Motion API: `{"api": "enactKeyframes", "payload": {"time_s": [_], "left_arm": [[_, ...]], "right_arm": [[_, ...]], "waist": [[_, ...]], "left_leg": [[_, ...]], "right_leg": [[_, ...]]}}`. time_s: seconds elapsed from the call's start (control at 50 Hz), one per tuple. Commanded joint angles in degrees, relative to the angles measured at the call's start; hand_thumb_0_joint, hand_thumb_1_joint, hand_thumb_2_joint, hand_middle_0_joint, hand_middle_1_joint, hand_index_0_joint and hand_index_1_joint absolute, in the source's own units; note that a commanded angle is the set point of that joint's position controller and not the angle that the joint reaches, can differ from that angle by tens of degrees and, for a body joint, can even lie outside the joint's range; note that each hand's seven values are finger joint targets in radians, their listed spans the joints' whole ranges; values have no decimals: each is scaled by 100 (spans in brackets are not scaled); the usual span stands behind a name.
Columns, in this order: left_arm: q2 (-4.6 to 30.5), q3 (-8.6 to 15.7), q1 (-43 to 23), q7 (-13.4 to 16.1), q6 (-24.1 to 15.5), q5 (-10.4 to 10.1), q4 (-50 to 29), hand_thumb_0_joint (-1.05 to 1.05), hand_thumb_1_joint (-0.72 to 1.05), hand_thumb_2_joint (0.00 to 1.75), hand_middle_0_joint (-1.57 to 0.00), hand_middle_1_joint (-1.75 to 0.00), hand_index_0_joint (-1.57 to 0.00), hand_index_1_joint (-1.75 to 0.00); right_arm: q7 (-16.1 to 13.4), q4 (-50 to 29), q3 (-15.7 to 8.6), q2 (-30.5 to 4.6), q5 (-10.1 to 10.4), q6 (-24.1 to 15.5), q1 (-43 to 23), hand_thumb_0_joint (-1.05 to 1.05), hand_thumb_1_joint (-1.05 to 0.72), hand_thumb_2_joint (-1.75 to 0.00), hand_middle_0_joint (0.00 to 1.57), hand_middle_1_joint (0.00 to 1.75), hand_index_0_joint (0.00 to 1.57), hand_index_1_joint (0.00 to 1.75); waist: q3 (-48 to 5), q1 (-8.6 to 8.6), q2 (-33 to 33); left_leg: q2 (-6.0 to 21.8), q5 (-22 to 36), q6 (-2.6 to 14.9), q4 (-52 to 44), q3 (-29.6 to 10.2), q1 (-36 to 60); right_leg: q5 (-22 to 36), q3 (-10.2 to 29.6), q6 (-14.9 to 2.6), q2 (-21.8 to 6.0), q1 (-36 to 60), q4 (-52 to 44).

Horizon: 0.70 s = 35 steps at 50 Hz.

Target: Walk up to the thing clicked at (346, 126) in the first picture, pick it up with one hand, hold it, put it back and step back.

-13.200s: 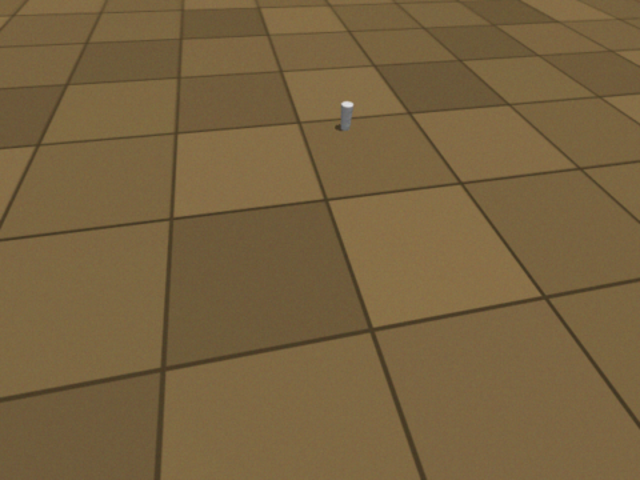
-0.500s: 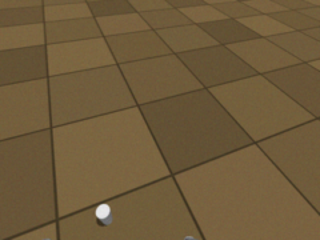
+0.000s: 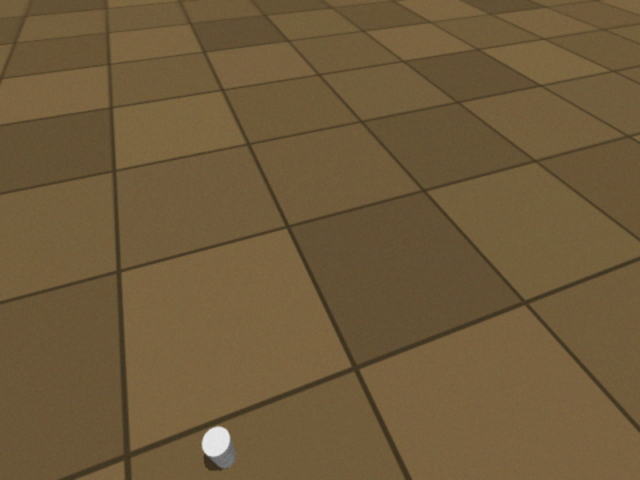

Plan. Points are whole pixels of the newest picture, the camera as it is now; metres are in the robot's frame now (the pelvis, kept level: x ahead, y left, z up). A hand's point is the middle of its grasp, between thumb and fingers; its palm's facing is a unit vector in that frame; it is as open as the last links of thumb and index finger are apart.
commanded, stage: walk up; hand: left
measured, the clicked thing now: (221, 449) +0.35 +0.27 -0.70
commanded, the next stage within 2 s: none
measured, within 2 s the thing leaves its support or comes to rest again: neither
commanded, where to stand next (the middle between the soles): +0.03 +0.01 m, yaw -2 degrees
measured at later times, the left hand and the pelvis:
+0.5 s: hand out of the picture +0.12 +0.25 -0.15, palm faces -0.02 -0.94 -0.34, open 7.4 cm; pelvis +0.02 +0.00 +0.01, yaw -1 degrees
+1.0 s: hand out of the picture +0.04 +0.34 -0.18, palm faces -0.02 -0.93 -0.37, open 7.4 cm; pelvis -0.07 +0.06 -0.02, yaw +2 degrees
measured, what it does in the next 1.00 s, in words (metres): steps on the spot: left foot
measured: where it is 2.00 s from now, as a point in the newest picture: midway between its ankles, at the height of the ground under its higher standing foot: outside the picture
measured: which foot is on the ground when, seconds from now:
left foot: down 0.00-0.68, up 0.70-0.86, down 0.88-1.00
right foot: down 0.00-0.90, up 0.92-1.00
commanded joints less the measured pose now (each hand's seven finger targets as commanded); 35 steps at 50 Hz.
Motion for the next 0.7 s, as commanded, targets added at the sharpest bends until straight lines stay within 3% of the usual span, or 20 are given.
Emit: {"api": "enactKeyframes", "payload": {"time_s": [0.0,0.28,0.52,0.54,0.56,0.6,0.62,0.64,0.66,0.68], "left_arm": [[1251,203,-458,122,-126,-67,-354,0,90,90,-20,-30,-20,-30],[1231,202,-654,155,-72,-39,-269,0,90,90,-20,-30,-20,-30],[1236,229,-770,168,-70,0,-256,0,90,90,-20,-30,-20,-30],[1670,408,-831,248,-5,-108,-387,0,90,90,-20,-30,-20,-30],[1685,437,-655,295,25,-128,-460,0,90,90,-20,-30,-20,-30],[1737,482,-525,330,56,-137,-544,0,90,90,-20,-30,-20,-30],[1799,521,-384,350,80,-135,-557,0,90,90,-20,-30,-20,-30],[1846,531,-444,375,108,-97,-672,0,90,90,-20,-30,-20,-30],[1916,556,-474,407,120,-17,-804,0,90,90,-20,-30,-20,-30],[1914,586,-510,417,118,54,-943,0,90,90,-20,-30,-20,-30]], "right_arm": [[-86,-230,-267,-1213,22,-85,-189,0,-90,-90,20,30,20,30],[-93,-99,-294,-1183,11,-63,-396,0,-90,-90,20,30,20,30],[-86,-75,-288,-1164,6,-23,-403,0,-90,-90,20,30,20,30],[-77,-133,-439,-1526,25,147,-578,0,-90,-90,20,30,20,30],[-88,-237,-452,-1425,73,200,-458,0,-90,-90,20,30,20,30],[-85,-343,-478,-1352,91,241,-371,0,-90,-90,20,30,20,30],[-78,-405,-506,-1286,103,276,-378,0,-90,-90,20,30,20,30],[-52,-496,-535,-1208,74,335,-288,0,-90,-90,20,30,20,30],[-23,-606,-550,-1174,29,424,-157,0,-90,-90,20,30,20,30],[8,-673,-550,-1143,-8,504,11,0,-90,-90,20,30,20,30]], "waist": [[-372,-110,-237],[-513,-122,-133],[-413,-172,-161],[303,-73,19],[7,-97,-120],[-325,-74,-319],[-586,-11,-472],[-679,-10,-912],[-691,31,-1160],[-718,-35,-1054]], "left_leg": [[672,1031,246,-606,-498,-249],[737,1443,184,-868,-396,61],[697,1053,174,-973,-336,43],[598,2326,114,-397,-384,-309],[584,2605,110,-116,-264,-237],[374,2293,91,372,-149,-236],[168,1872,52,945,-59,-226],[-127,227,30,1652,27,-504],[-243,-1443,22,2581,-126,-760],[-73,-1663,49,3011,-394,-802]], "right_leg": [[685,623,-167,-627,645,-443],[1153,545,-129,-630,1006,-492],[901,607,-114,-623,1043,-654],[2470,675,-161,-800,522,-195],[2958,650,-274,-885,696,-64],[3238,854,-547,-1132,807,-9],[3388,1080,-803,-1385,846,-80],[3449,1488,-1125,-1773,863,-270],[3348,1907,-1485,-2202,759,-441],[2963,1861,-1578,-2275,532,-406]]}}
